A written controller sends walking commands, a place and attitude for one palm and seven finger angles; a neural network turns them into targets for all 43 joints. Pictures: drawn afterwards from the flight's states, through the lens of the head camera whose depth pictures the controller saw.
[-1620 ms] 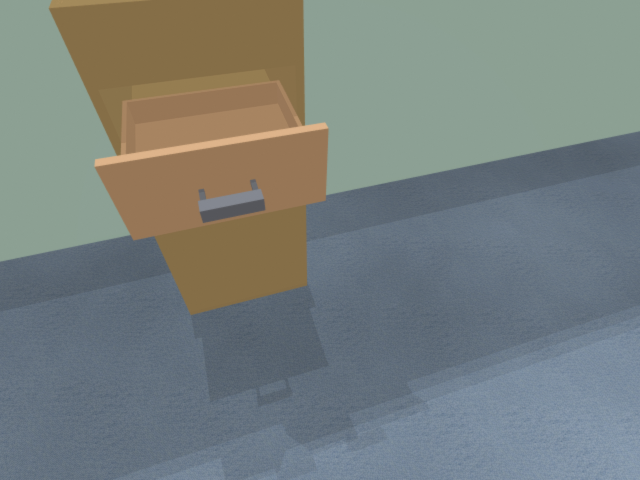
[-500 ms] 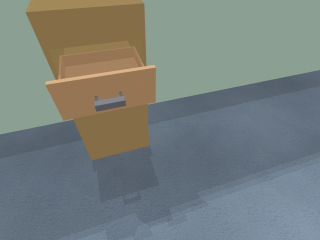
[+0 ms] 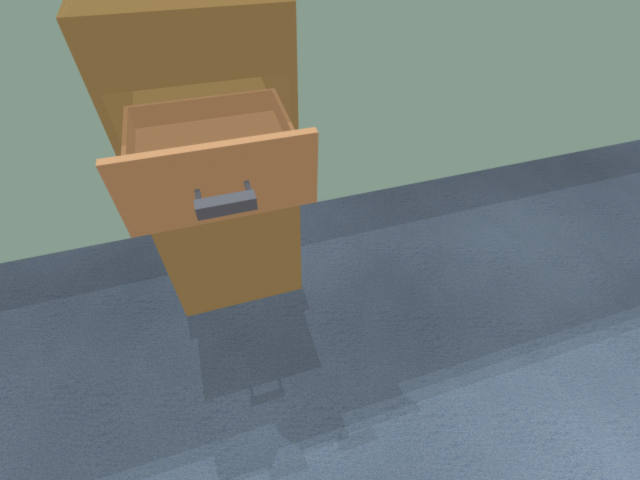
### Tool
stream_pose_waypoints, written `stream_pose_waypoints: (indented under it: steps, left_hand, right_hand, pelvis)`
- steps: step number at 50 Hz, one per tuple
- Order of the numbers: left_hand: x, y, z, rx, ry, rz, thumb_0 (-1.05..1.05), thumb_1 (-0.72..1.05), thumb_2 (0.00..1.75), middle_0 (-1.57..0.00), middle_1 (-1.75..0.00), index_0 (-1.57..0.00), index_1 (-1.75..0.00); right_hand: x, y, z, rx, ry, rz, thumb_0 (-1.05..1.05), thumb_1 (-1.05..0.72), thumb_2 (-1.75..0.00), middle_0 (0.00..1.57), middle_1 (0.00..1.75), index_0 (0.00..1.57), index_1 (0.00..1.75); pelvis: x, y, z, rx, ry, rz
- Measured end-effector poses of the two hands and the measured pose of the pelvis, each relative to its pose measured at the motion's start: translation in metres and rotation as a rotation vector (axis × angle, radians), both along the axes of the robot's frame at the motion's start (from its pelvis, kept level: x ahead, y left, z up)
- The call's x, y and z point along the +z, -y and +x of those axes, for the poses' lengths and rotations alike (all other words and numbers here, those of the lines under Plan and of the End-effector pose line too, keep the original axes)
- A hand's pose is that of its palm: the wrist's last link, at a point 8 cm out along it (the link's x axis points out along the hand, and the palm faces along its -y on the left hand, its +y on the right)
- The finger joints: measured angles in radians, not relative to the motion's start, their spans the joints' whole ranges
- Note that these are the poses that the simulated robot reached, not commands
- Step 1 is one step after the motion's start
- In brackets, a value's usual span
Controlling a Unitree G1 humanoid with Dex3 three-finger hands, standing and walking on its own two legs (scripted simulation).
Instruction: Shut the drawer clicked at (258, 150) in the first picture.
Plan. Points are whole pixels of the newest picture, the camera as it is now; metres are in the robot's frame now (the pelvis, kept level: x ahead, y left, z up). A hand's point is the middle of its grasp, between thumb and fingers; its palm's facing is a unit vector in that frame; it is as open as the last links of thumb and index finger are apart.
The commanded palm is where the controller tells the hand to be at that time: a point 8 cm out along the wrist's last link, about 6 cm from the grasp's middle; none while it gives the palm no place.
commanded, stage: turn to face it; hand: left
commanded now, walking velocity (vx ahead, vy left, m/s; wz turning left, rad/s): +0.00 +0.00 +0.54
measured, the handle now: (224, 196) +0.59 +0.22 -0.02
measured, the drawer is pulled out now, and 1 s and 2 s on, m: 0.24 0.24 0.24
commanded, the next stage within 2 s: take the last steps up to it in 0.62 s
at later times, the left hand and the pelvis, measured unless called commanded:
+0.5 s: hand out of the picture +0.00 +0.22 -0.18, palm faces +0.22 -0.95 -0.24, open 7.4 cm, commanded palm none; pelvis -0.03 +0.01 -0.01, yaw +11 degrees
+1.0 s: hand out of the picture -0.13 +0.14 -0.20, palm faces +0.39 -0.91 -0.16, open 7.4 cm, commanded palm none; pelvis -0.03 -0.01 -0.02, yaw +18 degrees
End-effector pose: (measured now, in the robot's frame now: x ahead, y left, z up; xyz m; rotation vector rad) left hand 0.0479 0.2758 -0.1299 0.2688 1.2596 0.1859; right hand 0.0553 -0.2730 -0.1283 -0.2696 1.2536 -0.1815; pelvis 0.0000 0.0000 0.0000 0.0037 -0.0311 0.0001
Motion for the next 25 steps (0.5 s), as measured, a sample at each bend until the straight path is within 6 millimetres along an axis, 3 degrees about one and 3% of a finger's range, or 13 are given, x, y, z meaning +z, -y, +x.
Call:
stream_pose_waypoints:
  steps: [7, 16, 21, 25]
  left_hand:
    - [-0.009, 0.009, -0.009, 0.061, 0.015, -0.022, 0.01, 0.91, 0.90, -0.21, -0.30, -0.20, -0.30]
    - [-0.034, 0.005, -0.041, 0.158, 0.009, -0.075, 0.01, 0.91, 0.90, -0.21, -0.30, -0.20, -0.30]
    - [-0.026, 0.002, -0.054, 0.206, 0.000, -0.074, 0.01, 0.91, 0.90, -0.21, -0.30, -0.20, -0.30]
    - [-0.016, 0.006, -0.062, 0.237, 0.018, -0.066, 0.01, 0.91, 0.90, -0.20, -0.30, -0.20, -0.30]
  right_hand:
    - [-0.012, -0.017, 0.000, 0.030, -0.032, 0.032, 0.01, -0.91, -0.90, 0.20, 0.30, 0.20, 0.30]
    - [-0.020, -0.051, 0.000, 0.078, -0.034, 0.046, 0.01, -0.91, -0.90, 0.20, 0.30, 0.20, 0.30]
    - [-0.013, -0.063, -0.010, 0.103, -0.045, 0.056, 0.01, -0.90, -0.90, 0.20, 0.30, 0.20, 0.30]
    - [-0.011, -0.062, -0.013, 0.118, -0.059, 0.065, 0.01, -0.90, -0.90, 0.20, 0.30, 0.20, 0.30]
  pelvis:
    - [-0.007, -0.001, -0.004, 0.049, -0.010, -0.003]
    - [-0.021, -0.018, -0.014, 0.124, 0.001, -0.004]
    - [-0.012, -0.018, -0.021, 0.161, -0.015, -0.010]
    - [-0.006, -0.013, -0.026, 0.192, -0.025, -0.019]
